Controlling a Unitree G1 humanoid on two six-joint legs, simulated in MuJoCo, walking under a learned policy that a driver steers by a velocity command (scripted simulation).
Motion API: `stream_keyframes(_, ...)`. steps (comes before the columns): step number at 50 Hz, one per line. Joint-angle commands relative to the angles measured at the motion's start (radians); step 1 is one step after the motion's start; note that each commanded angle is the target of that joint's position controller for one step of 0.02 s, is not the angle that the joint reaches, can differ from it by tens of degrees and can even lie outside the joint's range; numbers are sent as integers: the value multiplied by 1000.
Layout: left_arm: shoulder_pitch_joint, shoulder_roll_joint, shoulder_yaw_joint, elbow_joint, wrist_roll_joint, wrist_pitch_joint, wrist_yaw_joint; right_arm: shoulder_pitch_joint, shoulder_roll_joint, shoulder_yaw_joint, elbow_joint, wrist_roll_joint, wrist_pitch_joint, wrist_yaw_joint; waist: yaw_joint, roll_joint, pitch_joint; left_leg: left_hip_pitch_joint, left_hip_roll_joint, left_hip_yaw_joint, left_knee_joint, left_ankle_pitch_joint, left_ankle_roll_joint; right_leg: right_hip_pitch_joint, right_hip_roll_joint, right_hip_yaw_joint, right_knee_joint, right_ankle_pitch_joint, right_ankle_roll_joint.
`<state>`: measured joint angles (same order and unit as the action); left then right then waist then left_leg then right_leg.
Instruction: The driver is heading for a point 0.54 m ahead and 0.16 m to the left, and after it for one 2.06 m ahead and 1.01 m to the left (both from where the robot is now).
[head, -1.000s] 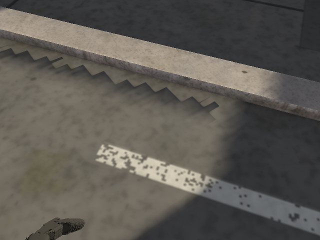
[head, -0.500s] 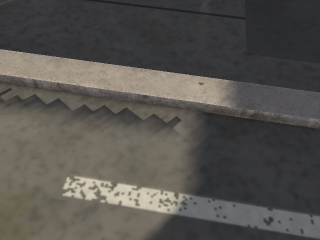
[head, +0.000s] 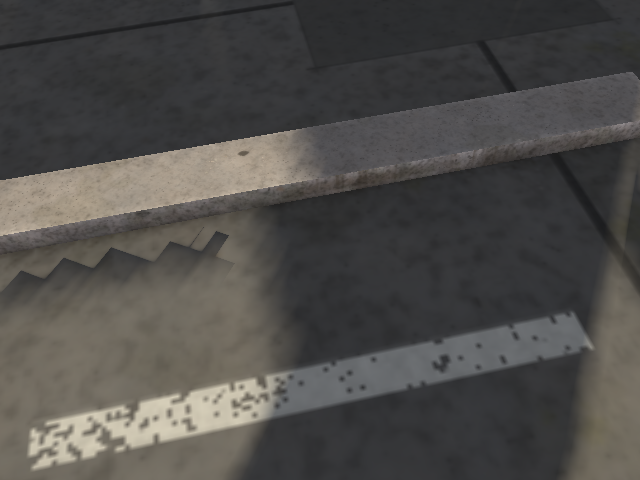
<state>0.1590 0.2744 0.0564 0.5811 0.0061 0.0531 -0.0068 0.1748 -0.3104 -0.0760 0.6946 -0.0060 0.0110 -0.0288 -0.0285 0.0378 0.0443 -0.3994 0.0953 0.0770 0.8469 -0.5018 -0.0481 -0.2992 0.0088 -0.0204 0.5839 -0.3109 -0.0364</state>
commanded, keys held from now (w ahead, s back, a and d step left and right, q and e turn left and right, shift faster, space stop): q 0.08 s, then w+q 0.64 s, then w+e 0.28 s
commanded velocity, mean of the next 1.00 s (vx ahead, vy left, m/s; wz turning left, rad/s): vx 0.34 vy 0.00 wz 0.25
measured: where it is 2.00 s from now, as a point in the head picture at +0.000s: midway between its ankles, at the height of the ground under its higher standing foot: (205, 435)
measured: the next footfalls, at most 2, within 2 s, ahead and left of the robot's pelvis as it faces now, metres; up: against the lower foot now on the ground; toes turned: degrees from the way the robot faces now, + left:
left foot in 0.60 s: +0.18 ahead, +0.22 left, +0.00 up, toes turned +20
right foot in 1.12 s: +0.58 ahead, +0.18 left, +0.00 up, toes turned +15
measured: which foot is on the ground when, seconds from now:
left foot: up 0.00-0.58, down 0.60-1.00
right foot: down 0.00-0.60, up 0.62-1.00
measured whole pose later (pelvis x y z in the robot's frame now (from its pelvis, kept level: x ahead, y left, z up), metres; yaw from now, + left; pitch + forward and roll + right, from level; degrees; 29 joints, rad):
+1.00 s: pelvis +0.29 +0.18 +0.01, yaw +20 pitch +2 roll +0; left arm 0.11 0.27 0.04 0.73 -0.02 -0.08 -0.05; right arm 0.35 -0.28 -0.04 0.75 0.00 -0.08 -0.01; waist -0.05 -0.06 0.01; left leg 0.08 -0.09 0.02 0.18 -0.29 0.09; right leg -0.69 -0.06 -0.01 0.61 0.16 -0.01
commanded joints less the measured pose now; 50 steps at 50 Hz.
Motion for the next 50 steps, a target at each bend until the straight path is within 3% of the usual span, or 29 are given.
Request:
stream_keyframes(1,34,106,21,-43,25,-51,7,-52,-80,-18,-67,15,-2,-6,56,-187,-145,-208,-9,-113,273,-61,-15,194,-301,272,-233,464,-215)
stream_keyframes(3,-41,50,-4,-28,10,-65,8,21,-64,-17,-14,4,16,-8,14,-179,-116,-122,-6,-123,244,81,-36,124,-234,168,-250,434,-162)
stream_keyframes(4,-45,34,-11,-16,19,-70,11,51,-62,-18,3,9,17,-5,2,-184,-114,-69,-17,-123,237,123,-45,93,-218,129,-259,442,-159)
stream_keyframes(5,-21,39,-8,-2,23,-72,15,72,-65,-17,13,16,16,0,13,-183,-124,-63,-22,-113,210,158,-50,110,-212,116,-290,292,-158)
stream_keyframes(7,49,118,20,23,11,-71,24,6,-91,-19,-16,31,8,3,77,-200,-62,-176,-34,-96,170,175,-38,176,-252,201,-387,-90,-170)
stream_keyframes(8,79,134,27,39,7,-73,29,-32,-100,-21,-35,35,3,0,93,-191,-24,-249,-29,-121,157,172,-27,216,-291,261,-424,-184,-178)
stream_keyframes(10,112,127,31,63,1,-87,38,-37,-93,-22,-42,37,-9,-3,94,-158,10,-348,-23,-171,136,176,-7,302,-337,306,-458,-224,-184)
stream_keyframes(15,103,114,43,94,-6,-128,36,5,-49,-20,-28,27,-33,14,68,-125,15,-368,9,-164,94,249,4,329,-333,182,-497,-124,-171)
stream_keyframes(20,119,152,67,121,-10,-136,20,-56,-12,2,-64,34,-36,47,87,-116,34,-301,33,-104,-35,298,19,274,-330,36,-506,-29,-168)
stream_keyframes(26,133,201,86,152,-37,-125,-5,-100,-34,10,-111,35,-25,75,88,-117,46,-184,16,-24,-158,239,91,276,-347,-76,-436,30,-132)
stream_keyframes(27,120,208,86,154,-43,-120,-7,-73,-44,5,-109,33,-23,76,63,-113,34,-119,-7,2,-188,234,111,263,-341,-101,-385,83,-118)
stream_keyframes(28,93,214,85,153,-48,-117,-7,7,-62,-8,-89,29,-22,74,7,-105,-4,24,-58,47,-238,257,133,215,-314,-151,-263,236,-92)
stream_keyframes(29,104,185,73,155,-43,-117,-8,149,-123,-42,-47,31,-18,66,-60,-68,-91,250,-123,66,-261,260,165,139,-255,-218,-28,431,-54)
stream_keyframes(30,95,133,49,132,-13,-121,-5,352,-222,-84,-2,42,-11,48,-147,61,-183,519,-43,-117,-307,213,224,-76,-187,-253,332,286,17)
stream_keyframes(31,112,19,12,49,22,-142,-1,322,-353,-93,-35,39,-29,41,-50,320,-241,695,207,-746,-497,-42,401,-473,-9,-119,685,-295,90)
stream_keyframes(32,27,126,29,47,-25,-169,-2,289,-262,-65,-72,37,-57,54,-103,125,-270,671,270,-904,-652,-163,420,-575,-15,79,792,-253,78)
stream_keyframes(33,-11,163,37,31,-57,-182,-7,253,-199,-43,-67,28,-71,58,-81,99,-167,605,258,-772,-644,-84,388,-635,-64,78,784,-150,47)
stream_keyframes(34,5,157,33,43,-40,-190,-2,202,-156,-30,-75,25,-76,60,-44,51,-119,498,214,-652,-616,37,354,-591,-108,78,715,-59,30)
stream_keyframes(35,21,153,34,57,-9,-192,4,138,-128,-20,-88,22,-73,56,-6,29,-87,394,163,-544,-606,157,325,-519,-137,86,627,15,34)
stream_keyframes(37,60,146,37,81,2,-175,-3,82,-104,-8,-107,2,-79,46,39,57,-81,294,110,-428,-643,329,307,-414,-146,77,556,116,46)
stream_keyframes(39,75,123,30,109,4,-151,-7,92,-109,-5,-89,1,-93,38,47,34,-75,275,90,-318,-659,543,299,-398,-138,51,494,192,67)
stream_keyframes(41,18,98,20,100,-1,-140,-6,130,-111,-3,-58,6,-99,31,28,25,-50,287,73,-238,-665,666,271,-426,-132,40,392,284,77)
stream_keyframes(45,-108,62,1,79,-22,-146,-28,171,-121,-1,-17,2,-100,16,-25,37,-5,296,44,-127,-706,653,194,-379,-96,5,133,486,53)
stream_keyframes(50,-218,53,-9,38,-34,-154,-66,218,-135,-9,34,3,-91,8,-62,5,58,447,110,-77,-699,684,186,-423,-54,13,-33,465,6)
